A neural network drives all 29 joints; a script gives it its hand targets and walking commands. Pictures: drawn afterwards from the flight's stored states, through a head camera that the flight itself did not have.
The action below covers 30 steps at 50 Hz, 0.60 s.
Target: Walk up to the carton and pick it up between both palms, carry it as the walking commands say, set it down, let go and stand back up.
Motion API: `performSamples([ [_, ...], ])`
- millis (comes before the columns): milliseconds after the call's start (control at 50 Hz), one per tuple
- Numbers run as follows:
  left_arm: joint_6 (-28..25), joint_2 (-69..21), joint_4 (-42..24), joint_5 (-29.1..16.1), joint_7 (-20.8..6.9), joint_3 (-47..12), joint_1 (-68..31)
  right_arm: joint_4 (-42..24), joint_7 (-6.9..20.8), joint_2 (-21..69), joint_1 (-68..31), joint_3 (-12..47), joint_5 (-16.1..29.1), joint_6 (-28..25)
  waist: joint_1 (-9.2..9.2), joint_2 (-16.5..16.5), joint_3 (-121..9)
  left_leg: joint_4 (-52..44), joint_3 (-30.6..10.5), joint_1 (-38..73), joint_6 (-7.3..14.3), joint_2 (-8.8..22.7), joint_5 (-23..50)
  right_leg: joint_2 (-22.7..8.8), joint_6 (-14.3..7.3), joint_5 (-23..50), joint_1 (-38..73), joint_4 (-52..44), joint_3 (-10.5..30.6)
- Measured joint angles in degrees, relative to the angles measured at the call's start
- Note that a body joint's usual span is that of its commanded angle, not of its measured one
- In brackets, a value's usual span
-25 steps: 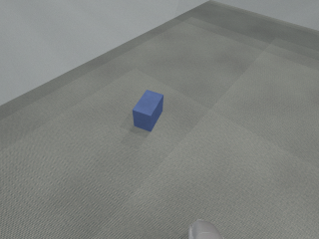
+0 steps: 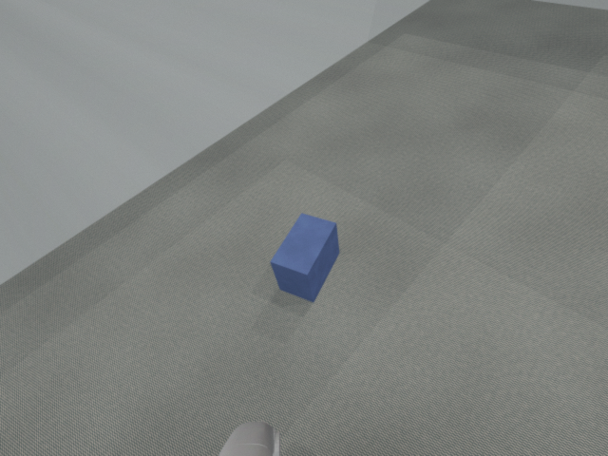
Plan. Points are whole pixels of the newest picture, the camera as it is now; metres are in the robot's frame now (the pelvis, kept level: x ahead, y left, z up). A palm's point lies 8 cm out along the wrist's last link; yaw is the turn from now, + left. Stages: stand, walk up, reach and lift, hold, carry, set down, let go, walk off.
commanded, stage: walk up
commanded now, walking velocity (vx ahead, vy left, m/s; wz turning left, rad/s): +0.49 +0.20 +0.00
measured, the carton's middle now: (307, 257) +0.89 +0.15 -0.69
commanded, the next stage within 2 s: none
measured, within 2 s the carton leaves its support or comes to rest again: neither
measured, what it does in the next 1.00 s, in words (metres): walks ahead: left foot, then right foot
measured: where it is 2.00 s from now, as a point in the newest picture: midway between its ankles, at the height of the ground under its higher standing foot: (321, 344)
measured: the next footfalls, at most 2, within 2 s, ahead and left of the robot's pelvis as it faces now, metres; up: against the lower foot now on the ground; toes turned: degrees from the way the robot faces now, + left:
left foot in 0.44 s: +0.35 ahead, +0.25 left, +0.00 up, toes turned +9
right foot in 0.98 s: +0.60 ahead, -0.02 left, +0.00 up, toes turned -5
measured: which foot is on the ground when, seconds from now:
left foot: up 0.00-0.42, down 0.44-0.98, up 1.00-1.00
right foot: down 0.00-0.44, up 0.46-0.96, down 0.98-1.00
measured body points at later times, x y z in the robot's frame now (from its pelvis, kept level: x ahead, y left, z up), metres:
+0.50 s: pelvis +0.23 +0.12 -0.03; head +0.28 +0.13 +0.41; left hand +0.13 +0.35 -0.18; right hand +0.38 -0.10 -0.17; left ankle +0.31 +0.24 -0.76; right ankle +0.06 -0.04 -0.70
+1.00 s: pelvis +0.46 +0.09 -0.03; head +0.49 +0.09 +0.42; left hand +0.58 +0.31 -0.17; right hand +0.37 -0.13 -0.18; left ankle +0.31 +0.24 -0.75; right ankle +0.56 -0.02 -0.76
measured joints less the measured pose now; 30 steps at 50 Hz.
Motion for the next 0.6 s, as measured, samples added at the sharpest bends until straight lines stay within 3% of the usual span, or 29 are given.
performSamples([
  [200,0.3,-4.0,2.6,0.0,1.0,-0.3,9.3,-2.5,1.1,0.5,-3.5,-0.5,-0.3,1.7,2.13,1.0,-0.7,-8.6,1.0,-4.9,-2.4,-0.1,5.0,-0.1,2.2,-4.7,8.2,-3.8,-0.7],
  [300,0.0,-4.5,2.4,0.3,1.5,0.5,9.6,-3.5,1.2,2.3,-7.1,0.7,0.0,1.4,3.49,0.8,-0.4,-18.9,1.7,-3.0,-2.7,-0.1,3.7,-0.8,4.7,-7.0,12.2,-6.0,-1.0],
  [400,0.5,-2.7,2.7,0.7,1.6,1.2,8.9,-5.4,1.2,3.8,-11.3,1.6,0.2,0.0,4.15,-1.2,0.0,-29.1,3.6,0.4,-2.0,-0.4,-2.4,-2.8,8.2,-11.6,14.3,-4.9,-0.9],
  [440,0.7,-1.7,2.9,0.3,1.4,1.3,8.9,-6.0,0.8,3.9,-11.9,1.7,0.0,-1.5,3.35,-1.9,-0.4,-33.6,4.6,3.7,-0.6,-0.7,-3.8,-4.0,8.2,-15.8,12.9,1.2,-0.8],
  [460,0.9,-1.2,3.2,0.1,1.4,1.0,8.1,-5.9,0.1,4.0,-12.1,1.4,-0.3,-2.7,2.43,-2.2,-0.2,-32.0,4.7,3.1,0.3,-1.0,-0.8,-4.7,6.6,-18.5,9.6,10.2,0.1],
  [520,1.3,0.6,1.8,0.1,0.8,1.2,2.8,-4.4,-1.4,4.2,-9.5,1.2,-0.1,-4.4,0.97,-3.1,1.2,-29.2,5.6,5.7,2.2,-1.3,-5.3,-2.1,3.3,-19.0,-3.0,37.0,5.6],
  [560,1.3,1.8,0.3,0.1,0.5,1.5,-1.1,-2.4,-1.8,4.0,-5.9,1.3,0.2,-4.6,-0.74,-3.2,1.1,-33.1,5.9,10.4,2.0,-1.4,-5.9,-0.7,2.1,-15.3,-9.5,43.6,5.2],
  [600,1.7,3.0,-1.3,0.2,0.3,1.8,-5.3,-0.3,-2.3,3.5,-1.4,1.1,0.5,-4.7,-2.96,-3.0,0.8,-36.8,5.0,14.7,1.9,-1.7,-5.6,0.1,2.3,-12.0,-14.3,44.6,4.1],
])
